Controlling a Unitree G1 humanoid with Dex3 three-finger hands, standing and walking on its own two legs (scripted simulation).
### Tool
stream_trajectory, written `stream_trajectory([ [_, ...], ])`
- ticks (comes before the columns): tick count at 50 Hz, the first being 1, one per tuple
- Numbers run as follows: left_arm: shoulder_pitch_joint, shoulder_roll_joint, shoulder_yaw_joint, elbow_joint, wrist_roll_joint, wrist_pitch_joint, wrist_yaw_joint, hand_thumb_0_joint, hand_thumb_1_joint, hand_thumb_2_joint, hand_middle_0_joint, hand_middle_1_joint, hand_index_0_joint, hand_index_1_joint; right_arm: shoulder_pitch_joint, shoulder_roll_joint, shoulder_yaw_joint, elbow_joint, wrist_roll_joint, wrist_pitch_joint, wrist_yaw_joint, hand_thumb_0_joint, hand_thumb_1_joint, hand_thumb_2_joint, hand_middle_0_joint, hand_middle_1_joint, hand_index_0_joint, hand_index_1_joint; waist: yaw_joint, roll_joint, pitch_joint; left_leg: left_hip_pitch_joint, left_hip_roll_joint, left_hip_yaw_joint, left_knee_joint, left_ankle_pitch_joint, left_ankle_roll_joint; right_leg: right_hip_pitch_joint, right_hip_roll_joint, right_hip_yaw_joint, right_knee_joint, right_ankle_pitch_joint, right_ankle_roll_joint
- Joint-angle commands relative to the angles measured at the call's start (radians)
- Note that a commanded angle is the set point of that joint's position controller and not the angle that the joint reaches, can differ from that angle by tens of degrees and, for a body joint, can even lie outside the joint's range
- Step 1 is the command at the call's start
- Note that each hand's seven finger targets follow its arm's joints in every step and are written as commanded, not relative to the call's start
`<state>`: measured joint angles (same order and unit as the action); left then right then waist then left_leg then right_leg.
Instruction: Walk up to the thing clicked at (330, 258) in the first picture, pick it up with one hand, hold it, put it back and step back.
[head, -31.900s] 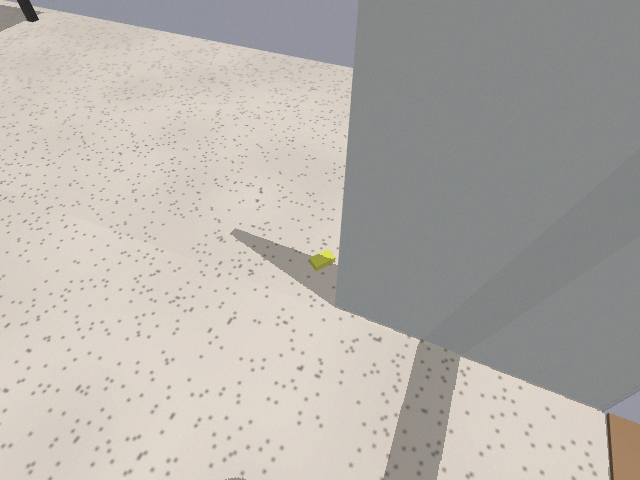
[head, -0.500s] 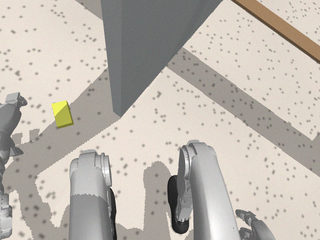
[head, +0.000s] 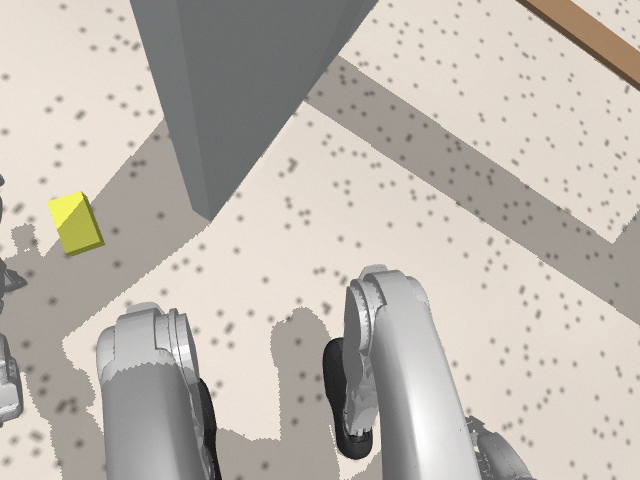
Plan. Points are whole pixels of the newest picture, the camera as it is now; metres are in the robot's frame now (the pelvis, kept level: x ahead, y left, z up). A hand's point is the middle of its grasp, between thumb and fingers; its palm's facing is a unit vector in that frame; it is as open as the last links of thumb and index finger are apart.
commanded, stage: rise first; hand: left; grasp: from above
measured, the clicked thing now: (76, 223) +0.48 +0.31 -0.33
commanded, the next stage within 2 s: none
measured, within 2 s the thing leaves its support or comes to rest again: neither
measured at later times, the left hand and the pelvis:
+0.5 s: hand (1, 244) +0.42 +0.35 -0.20, palm faces -0.39 -0.17 -0.91, open 14.3 cm; pelvis +0.00 +0.00 -0.02, yaw -1 degrees
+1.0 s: hand (14, 241) +0.43 +0.34 -0.22, palm faces -0.40 -0.18 -0.90, open 14.3 cm; pelvis +0.00 +0.00 -0.03, yaw -2 degrees
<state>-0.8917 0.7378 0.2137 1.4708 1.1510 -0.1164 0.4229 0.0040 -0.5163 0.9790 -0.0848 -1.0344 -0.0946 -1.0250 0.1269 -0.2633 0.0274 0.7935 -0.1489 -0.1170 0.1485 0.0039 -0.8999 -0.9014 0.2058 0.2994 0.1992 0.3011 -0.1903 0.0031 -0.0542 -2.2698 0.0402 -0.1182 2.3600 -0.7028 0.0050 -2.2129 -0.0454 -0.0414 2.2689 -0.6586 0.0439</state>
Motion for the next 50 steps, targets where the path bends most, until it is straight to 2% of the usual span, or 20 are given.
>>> stream_trajectory([
  [1,-0.191,0.293,0.038,-0.129,0.006,-0.022,0.019,0.000,-0.543,0.987,-0.068,-1.023,-0.076,-1.013,0.204,-0.244,-0.076,-0.013,-0.001,0.003,0.003,0.000,-0.895,-0.900,0.199,0.299,0.200,0.299,0.016,0.208,-0.674,0.501,-0.038,0.085,-0.239,0.224,0.025,0.340,0.037,-0.085,-0.203,0.208,-0.066],
  [4,-0.204,0.313,0.051,-0.173,0.016,-0.041,0.032,0.000,-0.559,1.001,-0.068,-1.010,-0.069,-1.007,0.204,-0.247,-0.083,-0.014,0.000,0.014,0.008,0.000,-0.896,-0.900,0.199,0.299,0.199,0.299,0.022,0.253,-0.695,0.515,-0.038,0.085,-0.238,0.230,0.020,0.323,0.040,-0.088,-0.182,0.211,-0.069],
  [8,-0.201,0.301,0.049,-0.197,0.026,-0.054,0.048,0.000,-0.567,1.012,-0.068,-0.994,-0.063,-0.997,0.212,-0.255,-0.085,-0.013,-0.006,0.020,0.012,0.000,-0.894,-0.899,0.199,0.299,0.200,0.299,0.006,0.263,-0.678,0.525,-0.035,0.083,-0.221,0.241,0.019,0.301,0.038,-0.092,-0.174,0.223,-0.064],
  [9,-0.222,0.317,0.062,-0.218,0.019,-0.061,0.055,0.000,-0.569,1.016,-0.066,-0.992,-0.061,-0.996,0.207,-0.261,-0.093,-0.012,-0.004,0.021,0.011,0.000,-0.894,-0.899,0.199,0.299,0.200,0.299,0.004,0.269,-0.686,0.518,-0.034,0.081,-0.223,0.228,0.020,0.291,0.041,-0.094,-0.168,0.212,-0.065],
  [11,-0.222,0.324,0.073,-0.220,0.023,-0.063,0.067,0.000,-0.568,1.016,-0.068,-0.984,-0.062,-0.988,0.210,-0.259,-0.091,-0.013,-0.011,0.023,0.011,0.000,-0.893,-0.899,0.199,0.299,0.200,0.299,0.002,0.276,-0.691,0.511,-0.034,0.084,-0.212,0.232,0.021,0.300,0.041,-0.095,-0.164,0.219,-0.062],
  [13,-0.224,0.298,0.051,-0.188,0.030,-0.059,0.075,0.000,-0.576,1.022,-0.067,-0.993,-0.059,-0.999,0.214,-0.260,-0.090,-0.012,-0.016,0.019,0.015,0.000,-0.895,-0.900,0.199,0.299,0.200,0.299,-0.011,0.263,-0.668,0.493,-0.034,0.091,-0.203,0.206,0.023,0.291,0.043,-0.094,-0.174,0.202,-0.065],
  [15,-0.236,0.312,0.064,-0.179,0.028,-0.053,0.087,0.000,-0.568,1.016,-0.069,-0.985,-0.061,-0.990,0.209,-0.266,-0.091,-0.012,-0.013,0.018,0.013,0.000,-0.894,-0.899,0.199,0.299,0.200,0.299,-0.010,0.277,-0.655,0.500,-0.032,0.079,-0.217,0.190,0.022,0.260,0.041,-0.104,-0.162,0.183,-0.062],
  [18,-0.226,0.290,0.049,-0.140,0.032,-0.039,0.090,0.000,-0.580,1.028,-0.067,-0.990,-0.056,-0.999,0.205,-0.271,-0.089,-0.009,-0.015,0.013,0.015,0.000,-0.895,-0.900,0.199,0.300,0.200,0.300,-0.013,0.288,-0.644,0.520,-0.028,0.068,-0.218,0.196,0.018,0.232,0.040,-0.113,-0.150,0.186,-0.060],
  [20,-0.241,0.313,0.056,-0.135,0.029,-0.034,0.095,0.000,-0.575,1.023,-0.069,-0.993,-0.061,-1.000,0.200,-0.274,-0.087,-0.011,-0.013,0.012,0.016,0.000,-0.896,-0.900,0.199,0.300,0.200,0.300,-0.010,0.291,-0.654,0.511,-0.031,0.070,-0.217,0.187,0.019,0.235,0.041,-0.112,-0.146,0.182,-0.063],
  [21,-0.230,0.297,0.041,-0.116,0.030,-0.029,0.095,0.000,-0.575,1.021,-0.068,-0.997,-0.061,-1.003,0.199,-0.269,-0.081,-0.012,-0.014,0.009,0.020,0.000,-0.896,-0.900,0.199,0.300,0.200,0.300,-0.012,0.297,-0.622,0.494,-0.032,0.073,-0.212,0.188,0.021,0.234,0.041,-0.111,-0.146,0.184,-0.064],
  [22,-0.241,0.302,0.049,-0.113,0.031,-0.024,0.096,0.000,-0.576,1.025,-0.067,-0.994,-0.058,-1.002,0.208,-0.276,-0.080,-0.012,-0.019,0.006,0.023,0.000,-0.894,-0.899,0.200,0.300,0.200,0.300,-0.023,0.276,-0.631,0.491,-0.032,0.072,-0.207,0.192,0.024,0.244,0.042,-0.115,-0.148,0.188,-0.060],
  [27,-0.252,0.321,0.050,-0.084,0.025,-0.016,0.099,0.000,-0.572,1.014,-0.068,-1.015,-0.064,-1.017,0.193,-0.276,-0.069,-0.017,-0.015,0.003,0.028,0.000,-0.899,-0.901,0.199,0.300,0.199,0.300,-0.019,0.273,-0.619,0.459,-0.035,0.077,-0.192,0.185,0.026,0.254,0.045,-0.111,-0.145,0.189,-0.063],
  [28,-0.254,0.313,0.056,-0.076,0.019,-0.014,0.098,0.000,-0.576,1.021,-0.066,-1.007,-0.060,-1.012,0.203,-0.275,-0.066,-0.015,-0.019,-0.001,0.030,0.000,-0.897,-0.900,0.199,0.300,0.200,0.300,-0.029,0.249,-0.618,0.466,-0.034,0.074,-0.187,0.192,0.027,0.262,0.044,-0.113,-0.146,0.195,-0.059],
  [30,-0.264,0.327,0.061,-0.076,0.027,-0.016,0.096,0.000,-0.572,1.019,-0.070,-1.001,-0.063,-1.006,0.208,-0.280,-0.063,-0.016,-0.022,-0.001,0.034,0.000,-0.896,-0.900,0.199,0.300,0.200,0.300,-0.036,0.259,-0.616,0.462,-0.036,0.072,-0.181,0.208,0.028,0.269,0.044,-0.116,-0.138,0.208,-0.053],
  [31,-0.261,0.333,0.062,-0.079,0.021,-0.017,0.094,0.000,-0.566,1.009,-0.067,-1.010,-0.065,-1.011,0.205,-0.282,-0.064,-0.016,-0.019,-0.002,0.035,0.000,-0.896,-0.900,0.199,0.300,0.200,0.300,-0.028,0.262,-0.623,0.468,-0.034,0.068,-0.184,0.211,0.026,0.264,0.043,-0.118,-0.133,0.208,-0.055],
  [33,-0.271,0.338,0.066,-0.080,0.020,-0.019,0.094,0.000,-0.568,1.016,-0.068,-1.007,-0.063,-1.010,0.206,-0.288,-0.061,-0.020,-0.025,-0.001,0.039,0.000,-0.896,-0.900,0.199,0.300,0.200,0.300,-0.041,0.262,-0.634,0.468,-0.034,0.067,-0.176,0.216,0.027,0.275,0.046,-0.121,-0.134,0.215,-0.053],
  [34,-0.261,0.341,0.062,-0.078,0.026,-0.021,0.095,0.000,-0.611,1.089,-0.075,-0.965,-0.037,-1.003,0.205,-0.285,-0.057,-0.017,-0.022,0.000,0.040,0.000,-0.907,-0.904,0.199,0.300,0.199,0.300,-0.031,0.278,-0.636,0.473,-0.035,0.068,-0.179,0.219,0.024,0.273,0.047,-0.120,-0.130,0.215,-0.057],
  [35,-0.263,0.350,0.069,-0.078,0.024,-0.022,0.094,0.000,-0.589,1.028,-0.072,-1.011,-0.061,-1.021,0.205,-0.288,-0.060,-0.021,-0.021,-0.001,0.041,0.000,-0.905,-0.903,0.199,0.300,0.199,0.300,-0.034,0.271,-0.629,0.477,-0.035,0.067,-0.176,0.210,0.025,0.264,0.046,-0.121,-0.130,0.208,-0.058],
  [44,-0.257,0.350,0.059,-0.070,0.036,-0.047,0.087,0.000,-0.599,1.044,-0.073,-0.996,-0.056,-1.012,0.203,-0.298,-0.052,-0.021,-0.030,0.001,0.051,0.000,-0.903,-0.903,0.199,0.300,0.199,0.300,-0.046,0.290,-0.604,0.445,-0.037,0.063,-0.176,0.170,0.025,0.251,0.052,-0.131,-0.128,0.177,-0.058],
  [50,-0.262,0.355,0.068,-0.059,0.042,-0.053,0.108,0.000,-0.588,1.034,-0.071,-0.995,-0.057,-1.008,0.207,-0.301,-0.047,-0.017,-0.034,-0.001,0.057,0.000,-0.900,-0.901,0.199,0.300,0.200,0.300,-0.055,0.288,-0.617,0.456,-0.037,0.062,-0.157,0.203,0.024,0.254,0.053,-0.136,-0.117,0.207,-0.054],
])
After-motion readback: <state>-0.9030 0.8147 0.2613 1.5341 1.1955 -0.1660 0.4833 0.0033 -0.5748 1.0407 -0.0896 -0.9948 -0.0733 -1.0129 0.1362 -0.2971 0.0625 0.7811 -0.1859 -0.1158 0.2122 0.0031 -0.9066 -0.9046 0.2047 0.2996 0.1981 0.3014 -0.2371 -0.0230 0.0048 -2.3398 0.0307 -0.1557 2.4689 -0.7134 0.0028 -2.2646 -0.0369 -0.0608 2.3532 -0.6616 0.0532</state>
